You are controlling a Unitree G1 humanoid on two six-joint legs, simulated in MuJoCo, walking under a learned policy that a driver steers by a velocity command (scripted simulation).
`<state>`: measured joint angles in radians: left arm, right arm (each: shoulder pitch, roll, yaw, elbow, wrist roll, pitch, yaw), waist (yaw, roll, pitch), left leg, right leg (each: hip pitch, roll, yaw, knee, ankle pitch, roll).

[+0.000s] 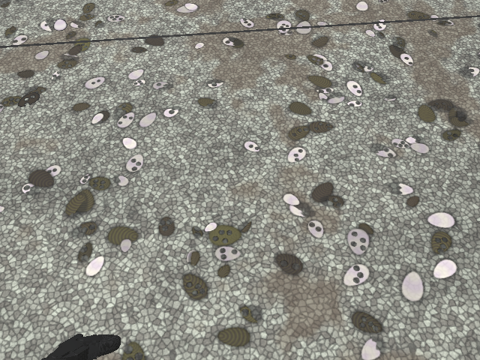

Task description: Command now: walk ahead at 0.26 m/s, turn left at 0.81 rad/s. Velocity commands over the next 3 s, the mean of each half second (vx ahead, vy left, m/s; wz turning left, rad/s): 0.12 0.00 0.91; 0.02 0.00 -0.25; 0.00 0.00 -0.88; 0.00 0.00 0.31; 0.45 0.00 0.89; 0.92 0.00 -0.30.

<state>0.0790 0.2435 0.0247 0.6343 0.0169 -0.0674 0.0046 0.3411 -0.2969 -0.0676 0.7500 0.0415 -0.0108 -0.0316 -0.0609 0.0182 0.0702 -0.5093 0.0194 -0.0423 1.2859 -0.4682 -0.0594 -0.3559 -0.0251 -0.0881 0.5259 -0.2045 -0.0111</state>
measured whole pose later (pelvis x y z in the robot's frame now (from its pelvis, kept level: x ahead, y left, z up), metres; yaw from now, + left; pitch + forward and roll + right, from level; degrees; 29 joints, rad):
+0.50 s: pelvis +0.17 +0.03 +0.00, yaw +27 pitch +3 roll -2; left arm 0.00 0.30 0.06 0.68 0.01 -0.03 0.01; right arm 0.18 -0.33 -0.08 0.55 0.01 0.04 -0.02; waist -0.03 0.00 0.10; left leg -0.41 -0.12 -0.13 0.48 -0.10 0.08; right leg -0.56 0.01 0.14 0.94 -0.39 0.07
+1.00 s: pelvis +0.23 +0.02 +0.00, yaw +14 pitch +2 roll +1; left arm 0.19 0.33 0.11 0.65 -0.04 0.06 0.03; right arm 0.11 -0.28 -0.08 0.64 0.01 -0.01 -0.01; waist 0.02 -0.04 0.05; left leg -0.25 -0.09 -0.08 0.48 -0.26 0.00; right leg -0.38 0.08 0.27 0.54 -0.20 0.02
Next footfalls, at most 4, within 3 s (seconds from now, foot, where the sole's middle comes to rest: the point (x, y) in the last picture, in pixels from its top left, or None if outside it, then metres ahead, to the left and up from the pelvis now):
0.26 left None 0.25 0.13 -0.77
0.66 right None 0.36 -0.07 -0.77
0.98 left None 0.23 0.12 -0.77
1.46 right None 0.29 -0.13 -0.77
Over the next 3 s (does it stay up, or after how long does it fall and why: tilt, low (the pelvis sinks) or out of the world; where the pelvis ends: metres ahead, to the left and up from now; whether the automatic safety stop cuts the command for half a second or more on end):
stays up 0.76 0.20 0.00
